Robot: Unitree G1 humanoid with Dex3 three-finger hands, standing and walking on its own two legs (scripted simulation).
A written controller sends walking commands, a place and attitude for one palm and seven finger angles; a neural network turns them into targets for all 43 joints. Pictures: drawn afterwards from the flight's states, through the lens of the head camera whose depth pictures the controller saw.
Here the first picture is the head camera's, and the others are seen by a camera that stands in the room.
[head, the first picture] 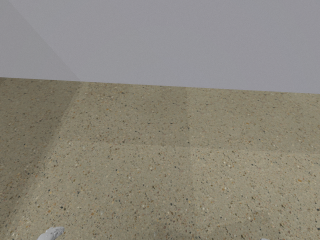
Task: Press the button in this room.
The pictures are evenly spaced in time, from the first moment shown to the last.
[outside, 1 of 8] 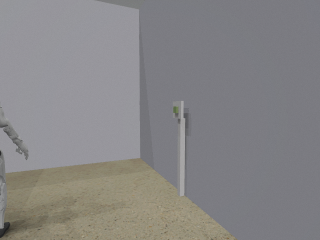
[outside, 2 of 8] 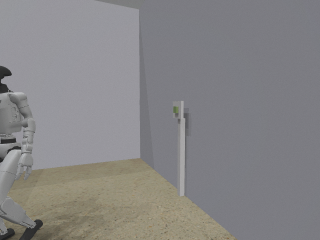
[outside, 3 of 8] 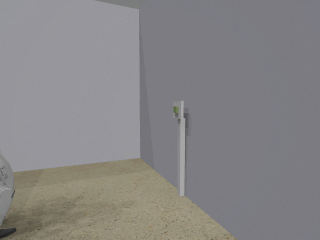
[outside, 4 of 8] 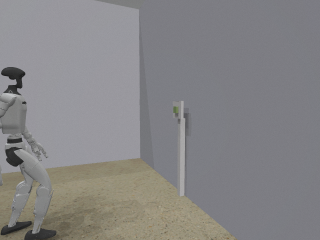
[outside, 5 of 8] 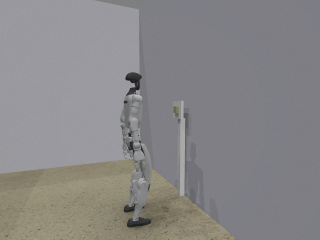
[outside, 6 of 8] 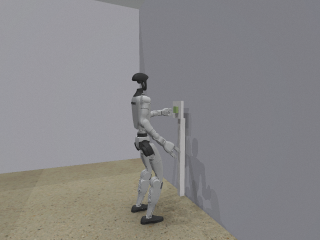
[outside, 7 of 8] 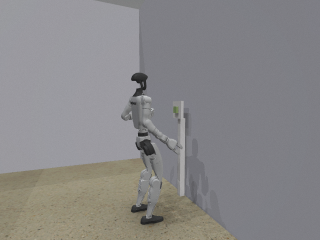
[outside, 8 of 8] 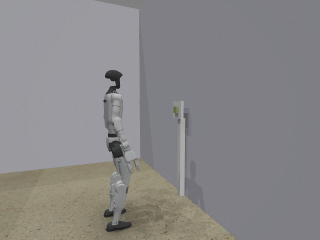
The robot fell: no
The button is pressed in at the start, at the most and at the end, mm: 0 13 0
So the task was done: yes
